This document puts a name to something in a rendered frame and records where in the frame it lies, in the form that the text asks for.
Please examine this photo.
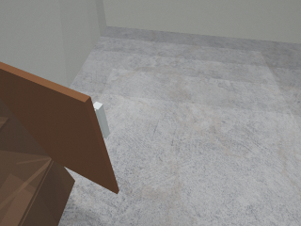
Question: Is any handle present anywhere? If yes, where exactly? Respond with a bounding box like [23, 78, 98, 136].
[93, 102, 110, 138]

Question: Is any cupboard door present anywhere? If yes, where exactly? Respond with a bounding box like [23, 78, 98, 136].
[0, 61, 119, 194]

